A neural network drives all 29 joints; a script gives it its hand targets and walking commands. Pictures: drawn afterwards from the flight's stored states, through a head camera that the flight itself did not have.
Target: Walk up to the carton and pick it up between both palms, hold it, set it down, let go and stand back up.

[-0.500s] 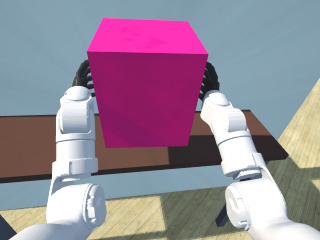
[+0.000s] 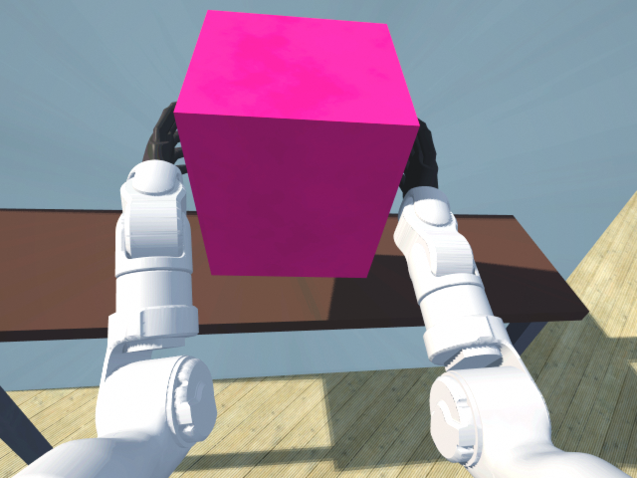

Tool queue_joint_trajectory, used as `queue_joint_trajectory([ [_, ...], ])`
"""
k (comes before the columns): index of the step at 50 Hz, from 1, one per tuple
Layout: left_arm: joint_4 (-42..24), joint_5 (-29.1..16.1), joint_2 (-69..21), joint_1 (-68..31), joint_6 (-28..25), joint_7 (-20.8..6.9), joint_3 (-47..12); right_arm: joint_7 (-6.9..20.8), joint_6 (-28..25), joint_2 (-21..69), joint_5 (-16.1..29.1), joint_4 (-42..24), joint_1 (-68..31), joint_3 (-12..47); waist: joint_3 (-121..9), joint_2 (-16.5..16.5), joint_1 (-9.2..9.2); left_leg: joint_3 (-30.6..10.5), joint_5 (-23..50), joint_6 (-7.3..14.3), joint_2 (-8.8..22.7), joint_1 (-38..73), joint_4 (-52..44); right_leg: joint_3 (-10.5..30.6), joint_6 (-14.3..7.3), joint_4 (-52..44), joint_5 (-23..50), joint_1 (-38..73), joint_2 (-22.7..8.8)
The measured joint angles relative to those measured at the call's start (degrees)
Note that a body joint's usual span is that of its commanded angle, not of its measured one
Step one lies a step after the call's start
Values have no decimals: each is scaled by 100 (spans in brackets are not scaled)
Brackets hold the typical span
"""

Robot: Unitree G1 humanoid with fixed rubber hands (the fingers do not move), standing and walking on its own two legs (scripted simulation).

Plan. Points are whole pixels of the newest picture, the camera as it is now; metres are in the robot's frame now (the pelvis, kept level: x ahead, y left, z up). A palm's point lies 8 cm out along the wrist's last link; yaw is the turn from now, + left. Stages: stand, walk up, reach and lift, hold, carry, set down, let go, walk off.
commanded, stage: set down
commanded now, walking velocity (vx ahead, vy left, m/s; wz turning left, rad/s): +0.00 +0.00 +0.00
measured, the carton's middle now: (294, 156) +0.42 +0.03 +0.23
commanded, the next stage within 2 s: none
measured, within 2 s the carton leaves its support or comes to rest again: neither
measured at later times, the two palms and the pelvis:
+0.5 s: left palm (189, 215) +0.39 +0.16 +0.15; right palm (416, 217) +0.38 -0.14 +0.17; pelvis +0.00 +0.01 +0.00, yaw +0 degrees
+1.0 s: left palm (190, 215) +0.41 +0.16 +0.13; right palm (407, 215) +0.39 -0.13 +0.16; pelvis +0.00 +0.01 +0.01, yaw -2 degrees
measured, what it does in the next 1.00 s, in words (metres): stands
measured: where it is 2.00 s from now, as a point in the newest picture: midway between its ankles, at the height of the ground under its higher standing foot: outside the picture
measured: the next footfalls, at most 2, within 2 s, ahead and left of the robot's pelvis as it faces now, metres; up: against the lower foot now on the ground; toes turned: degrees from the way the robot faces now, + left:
none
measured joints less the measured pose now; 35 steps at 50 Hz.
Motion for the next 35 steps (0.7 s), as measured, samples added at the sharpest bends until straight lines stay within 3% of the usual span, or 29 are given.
queue_joint_trajectory([
  [7,416,-26,-14,225,-317,-83,-22,204,-581,110,-405,221,137,-280,148,-86,-43,-30,30,9,-30,64,-84,-37,7,-59,5,66,-26],
  [13,333,-288,-86,673,-717,114,-229,259,-985,15,-233,191,458,-84,133,-101,-41,37,10,5,-7,-49,-77,31,22,-100,40,-53,-13],
  [26,910,-442,-87,581,-1067,350,-379,301,-1343,-84,-233,570,517,-212,6,-66,45,63,123,39,-28,-408,-158,52,53,-135,137,-441,-38],
  [35,1669,-439,-46,259,-1314,393,-174,427,-1412,21,-721,1145,183,-784,-141,-94,161,134,263,67,-50,-486,-359,116,72,-176,212,-616,-68],
])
